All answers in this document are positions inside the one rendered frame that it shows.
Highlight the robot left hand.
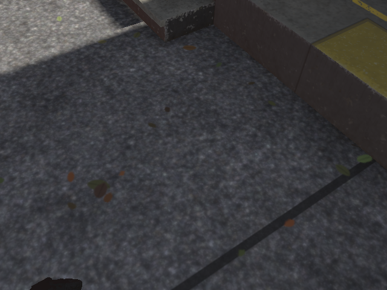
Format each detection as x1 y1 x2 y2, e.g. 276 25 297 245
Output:
30 277 82 290

